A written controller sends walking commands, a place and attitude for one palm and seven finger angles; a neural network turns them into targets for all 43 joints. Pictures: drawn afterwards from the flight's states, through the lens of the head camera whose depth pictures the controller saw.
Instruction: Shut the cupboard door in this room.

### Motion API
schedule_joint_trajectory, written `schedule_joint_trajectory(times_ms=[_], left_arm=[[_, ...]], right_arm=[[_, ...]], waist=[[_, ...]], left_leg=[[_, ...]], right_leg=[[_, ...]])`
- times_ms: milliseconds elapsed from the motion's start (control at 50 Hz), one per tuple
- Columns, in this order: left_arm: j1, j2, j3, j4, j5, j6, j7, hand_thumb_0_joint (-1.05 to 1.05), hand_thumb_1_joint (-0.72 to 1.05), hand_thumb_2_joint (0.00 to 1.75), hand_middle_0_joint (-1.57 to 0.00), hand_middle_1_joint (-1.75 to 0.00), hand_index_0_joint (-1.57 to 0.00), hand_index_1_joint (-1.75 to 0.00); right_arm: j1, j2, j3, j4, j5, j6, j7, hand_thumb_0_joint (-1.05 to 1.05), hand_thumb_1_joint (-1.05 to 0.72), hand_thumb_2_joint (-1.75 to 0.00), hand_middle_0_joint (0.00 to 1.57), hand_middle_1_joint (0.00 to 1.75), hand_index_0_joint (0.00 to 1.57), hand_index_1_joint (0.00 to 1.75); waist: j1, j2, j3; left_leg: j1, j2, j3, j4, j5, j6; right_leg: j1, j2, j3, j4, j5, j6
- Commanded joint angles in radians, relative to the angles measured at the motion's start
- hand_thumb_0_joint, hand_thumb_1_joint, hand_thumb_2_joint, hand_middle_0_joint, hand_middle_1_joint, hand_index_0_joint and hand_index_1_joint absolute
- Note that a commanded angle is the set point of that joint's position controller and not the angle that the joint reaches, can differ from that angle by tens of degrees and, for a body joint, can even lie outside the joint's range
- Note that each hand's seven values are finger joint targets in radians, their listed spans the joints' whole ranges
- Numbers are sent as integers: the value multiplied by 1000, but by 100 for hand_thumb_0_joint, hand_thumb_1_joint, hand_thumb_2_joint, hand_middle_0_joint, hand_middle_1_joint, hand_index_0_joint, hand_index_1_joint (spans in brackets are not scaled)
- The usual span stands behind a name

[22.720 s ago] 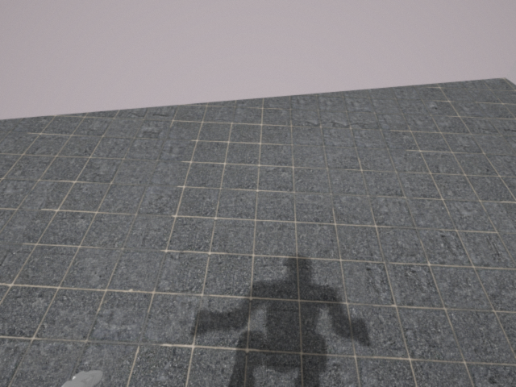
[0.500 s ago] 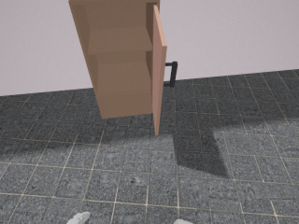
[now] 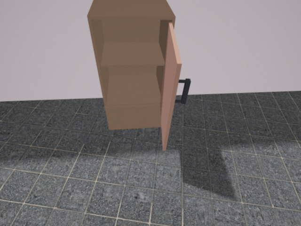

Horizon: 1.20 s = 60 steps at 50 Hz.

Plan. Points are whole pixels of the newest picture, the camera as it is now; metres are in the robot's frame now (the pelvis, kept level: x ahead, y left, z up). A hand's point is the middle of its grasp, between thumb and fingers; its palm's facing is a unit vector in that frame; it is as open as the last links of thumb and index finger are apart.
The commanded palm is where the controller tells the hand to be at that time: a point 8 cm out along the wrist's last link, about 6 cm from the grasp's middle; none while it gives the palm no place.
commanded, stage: stand and wait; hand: left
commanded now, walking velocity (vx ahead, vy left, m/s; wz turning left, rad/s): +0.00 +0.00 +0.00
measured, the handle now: (181, 91) +0.69 -0.08 -0.04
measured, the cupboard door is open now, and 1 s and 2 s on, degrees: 84 84 84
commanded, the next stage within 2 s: turn or walk to find it in 0.94 s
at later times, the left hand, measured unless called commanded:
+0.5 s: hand out of the picture +0.00 +0.17 -0.18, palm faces +0.02 -0.99 -0.17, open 7.4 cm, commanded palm none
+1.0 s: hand out of the picture +0.02 +0.17 -0.18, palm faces +0.01 -0.98 -0.18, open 7.4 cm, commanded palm none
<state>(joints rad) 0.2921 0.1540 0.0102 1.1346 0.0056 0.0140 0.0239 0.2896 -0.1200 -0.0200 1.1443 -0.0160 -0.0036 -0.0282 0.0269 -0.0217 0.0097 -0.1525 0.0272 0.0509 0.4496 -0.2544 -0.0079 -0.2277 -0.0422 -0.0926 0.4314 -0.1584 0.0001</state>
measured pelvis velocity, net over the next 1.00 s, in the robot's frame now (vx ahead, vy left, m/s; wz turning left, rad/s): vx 0.03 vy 0.01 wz -0.03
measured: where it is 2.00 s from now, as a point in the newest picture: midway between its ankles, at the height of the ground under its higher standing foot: outside the picture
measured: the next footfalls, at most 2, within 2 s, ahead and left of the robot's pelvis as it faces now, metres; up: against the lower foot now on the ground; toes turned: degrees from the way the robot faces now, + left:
none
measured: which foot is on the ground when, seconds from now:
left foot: down 0.00-1.00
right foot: down 0.00-1.00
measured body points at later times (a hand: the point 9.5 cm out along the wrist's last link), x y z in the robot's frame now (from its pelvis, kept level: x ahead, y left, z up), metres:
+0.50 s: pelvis +0.02 +0.02 +0.00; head +0.02 +0.02 +0.45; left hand +0.00 +0.23 -0.16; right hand +0.00 -0.18 -0.16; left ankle +0.00 +0.12 -0.74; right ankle +0.05 -0.12 -0.74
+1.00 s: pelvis +0.03 +0.01 +0.00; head +0.04 +0.01 +0.45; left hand +0.03 +0.22 -0.16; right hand +0.01 -0.21 -0.16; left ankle +0.00 +0.12 -0.74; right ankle +0.05 -0.12 -0.74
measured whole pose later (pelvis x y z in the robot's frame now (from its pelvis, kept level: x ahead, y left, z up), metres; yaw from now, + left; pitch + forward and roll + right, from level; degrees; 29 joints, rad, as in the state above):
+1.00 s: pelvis +0.03 +0.01 +0.00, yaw -1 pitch -2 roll +0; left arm 0.29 0.13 -0.01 1.14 0.01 -0.01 0.04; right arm 0.30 -0.12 -0.02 1.15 -0.01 -0.02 -0.03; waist 0.00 0.00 0.05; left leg -0.09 0.02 0.08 0.41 -0.28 0.00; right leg -0.20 -0.05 -0.06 0.44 -0.20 0.01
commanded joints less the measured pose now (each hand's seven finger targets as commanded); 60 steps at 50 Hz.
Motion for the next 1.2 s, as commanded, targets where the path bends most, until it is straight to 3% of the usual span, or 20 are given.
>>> schedule_joint_trajectory(times_ms=[0,300,500,920,980,1080,1180], left_arm=[[73,65,4,-14,3,-23,7,0,90,90,-20,-30,-20,-30],[112,43,-3,6,4,-30,17,0,90,90,-20,-30,-20,-30],[94,46,0,-6,4,-29,21,0,90,90,-20,-30,-20,-30],[59,85,8,-20,3,-39,18,0,90,90,-20,-30,-20,-30],[57,76,8,-25,1,-33,22,0,90,90,-20,-30,-20,-30],[32,95,26,-57,5,-17,21,0,90,90,-20,-30,-20,-30],[10,123,47,-96,9,-11,18,0,90,90,-20,-30,-20,-30]], right_arm=[[38,-90,-8,-35,8,-18,-4,0,-90,-90,20,30,20,30],[77,-84,-3,-19,11,-29,-9,0,-90,-90,20,30,20,30],[95,-70,-4,-5,10,-32,-9,0,-90,-90,20,30,20,30],[83,-97,-12,-7,10,-33,-11,0,-90,-90,20,30,20,30],[81,-80,-8,-12,9,-25,-7,0,-90,-90,20,30,20,30],[45,-105,-21,-44,8,-6,-2,0,-90,-90,20,30,20,30],[16,-124,-35,-92,5,6,5,0,-90,-90,20,30,20,30]], waist=[[-6,53,106],[-19,24,70],[-14,29,96],[-25,17,61],[-23,26,66],[-20,53,79],[-15,19,56]], left_leg=[[-95,93,-97,-185,-68,19],[-39,92,-79,-158,68,29],[-56,92,-71,-160,86,29],[4,92,-54,-135,133,27],[-29,86,-62,-118,137,22],[-92,95,-99,-77,122,33],[-171,76,-124,-11,83,38]], right_leg=[[7,-75,91,-101,-41,6],[24,-81,94,-68,44,5],[28,-81,90,-52,56,4],[43,-84,108,-61,111,-12],[51,-92,88,-38,93,-4],[11,-96,52,23,29,6],[10,-130,52,42,-21,-2]])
